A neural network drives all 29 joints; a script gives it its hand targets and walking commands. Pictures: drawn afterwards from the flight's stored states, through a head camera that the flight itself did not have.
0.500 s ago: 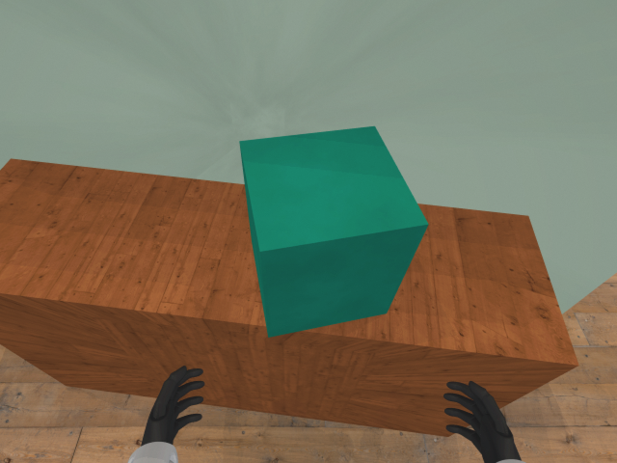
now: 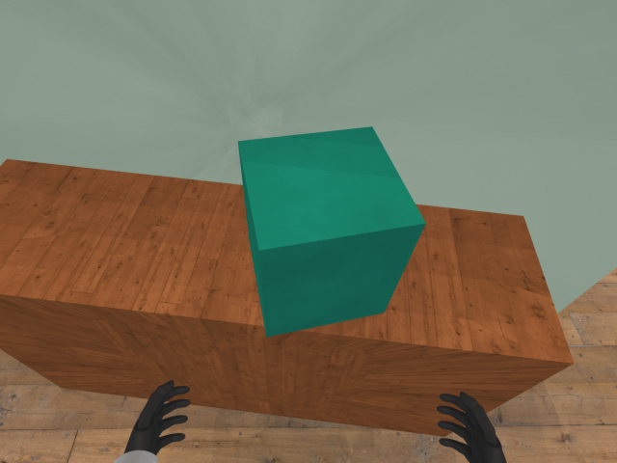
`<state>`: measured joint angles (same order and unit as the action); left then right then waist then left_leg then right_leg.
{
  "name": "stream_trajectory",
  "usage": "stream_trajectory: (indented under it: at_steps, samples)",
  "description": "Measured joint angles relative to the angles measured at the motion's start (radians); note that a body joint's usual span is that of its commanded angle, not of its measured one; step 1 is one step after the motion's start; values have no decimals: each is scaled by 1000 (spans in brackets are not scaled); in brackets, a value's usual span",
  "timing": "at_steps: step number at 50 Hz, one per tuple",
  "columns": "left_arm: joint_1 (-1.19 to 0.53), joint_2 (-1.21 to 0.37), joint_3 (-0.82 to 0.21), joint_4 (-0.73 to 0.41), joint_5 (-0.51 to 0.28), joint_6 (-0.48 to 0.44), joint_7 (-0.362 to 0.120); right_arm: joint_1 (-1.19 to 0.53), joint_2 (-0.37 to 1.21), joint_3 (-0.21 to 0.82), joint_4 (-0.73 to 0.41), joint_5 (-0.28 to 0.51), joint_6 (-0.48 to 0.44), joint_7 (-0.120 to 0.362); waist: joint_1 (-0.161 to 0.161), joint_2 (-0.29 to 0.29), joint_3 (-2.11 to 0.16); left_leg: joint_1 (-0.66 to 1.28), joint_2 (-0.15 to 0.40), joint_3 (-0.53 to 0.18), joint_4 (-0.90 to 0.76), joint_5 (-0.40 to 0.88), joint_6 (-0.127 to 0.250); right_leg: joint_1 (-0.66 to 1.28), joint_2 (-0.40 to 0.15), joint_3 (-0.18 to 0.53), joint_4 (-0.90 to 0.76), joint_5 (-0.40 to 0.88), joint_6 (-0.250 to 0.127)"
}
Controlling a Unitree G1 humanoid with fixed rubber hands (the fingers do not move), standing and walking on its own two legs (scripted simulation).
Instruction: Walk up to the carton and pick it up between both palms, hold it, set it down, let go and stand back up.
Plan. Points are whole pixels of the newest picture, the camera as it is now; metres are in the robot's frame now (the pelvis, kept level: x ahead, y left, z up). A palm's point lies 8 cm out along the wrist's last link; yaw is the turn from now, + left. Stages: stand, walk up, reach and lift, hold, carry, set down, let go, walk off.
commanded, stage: set down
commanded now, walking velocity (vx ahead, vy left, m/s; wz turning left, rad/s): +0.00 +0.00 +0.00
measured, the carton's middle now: (317, 235) +0.45 +0.03 -0.01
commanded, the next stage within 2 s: let go in 0.14 s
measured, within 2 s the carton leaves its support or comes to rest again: neither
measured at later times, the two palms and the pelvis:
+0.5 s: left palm (145, 445) +0.15 +0.23 -0.09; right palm out of the picture +0.16 -0.20 -0.09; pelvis +0.01 +0.00 +0.00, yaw +0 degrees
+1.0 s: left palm out of the picture +0.08 +0.28 -0.13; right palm out of the picture +0.14 -0.26 -0.09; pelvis +0.03 +0.01 +0.00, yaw +0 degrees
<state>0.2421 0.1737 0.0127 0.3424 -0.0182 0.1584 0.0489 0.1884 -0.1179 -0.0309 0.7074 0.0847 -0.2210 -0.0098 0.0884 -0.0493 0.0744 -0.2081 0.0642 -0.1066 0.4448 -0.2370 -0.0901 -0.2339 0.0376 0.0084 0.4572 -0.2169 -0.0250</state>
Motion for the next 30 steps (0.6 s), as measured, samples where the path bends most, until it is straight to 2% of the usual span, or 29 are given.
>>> stream_trajectory:
  at_steps: [7,30]
  samples:
    - [-5,8,-6,27,0,-3,-15,-21,9,-2,37,-24,-7,-13,-12,-3,4,3,-1,0,0,-3,0,3,-1,0,0,-3,1]
    - [-3,9,12,28,0,-16,-20,-25,12,-7,80,-34,-58,-19,-16,-4,26,5,-1,0,0,-12,0,5,-1,0,0,-12,2]
